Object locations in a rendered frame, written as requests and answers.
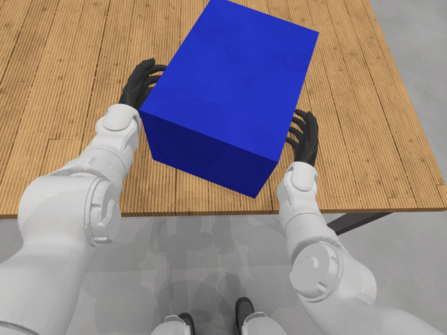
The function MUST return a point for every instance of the robot left forearm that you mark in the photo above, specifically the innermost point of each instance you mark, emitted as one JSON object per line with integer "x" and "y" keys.
{"x": 110, "y": 153}

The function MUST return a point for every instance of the robot right forearm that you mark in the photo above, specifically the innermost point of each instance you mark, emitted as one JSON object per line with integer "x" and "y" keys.
{"x": 300, "y": 218}

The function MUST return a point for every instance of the carton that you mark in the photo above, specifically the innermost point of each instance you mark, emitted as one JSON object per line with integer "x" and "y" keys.
{"x": 223, "y": 106}

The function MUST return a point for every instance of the robot left upper arm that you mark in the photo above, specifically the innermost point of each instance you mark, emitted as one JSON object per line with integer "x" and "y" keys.
{"x": 63, "y": 221}

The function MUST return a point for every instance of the robot right upper arm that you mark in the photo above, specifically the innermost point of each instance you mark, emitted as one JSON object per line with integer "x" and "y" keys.
{"x": 338, "y": 293}

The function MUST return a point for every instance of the robot left hand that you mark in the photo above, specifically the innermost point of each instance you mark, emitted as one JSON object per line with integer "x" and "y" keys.
{"x": 136, "y": 90}

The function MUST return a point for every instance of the robot right hand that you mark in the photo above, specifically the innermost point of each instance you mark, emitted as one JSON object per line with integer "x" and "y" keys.
{"x": 307, "y": 148}

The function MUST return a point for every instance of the robot right thigh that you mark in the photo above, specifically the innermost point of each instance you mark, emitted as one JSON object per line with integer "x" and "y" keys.
{"x": 262, "y": 326}

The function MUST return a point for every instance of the table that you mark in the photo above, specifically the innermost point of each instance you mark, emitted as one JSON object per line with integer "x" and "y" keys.
{"x": 63, "y": 63}

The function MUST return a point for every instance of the robot left thigh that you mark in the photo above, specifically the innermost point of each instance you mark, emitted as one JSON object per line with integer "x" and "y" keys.
{"x": 172, "y": 328}

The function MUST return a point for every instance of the robot thigh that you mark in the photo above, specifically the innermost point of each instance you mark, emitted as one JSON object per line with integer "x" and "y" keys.
{"x": 262, "y": 326}
{"x": 172, "y": 328}

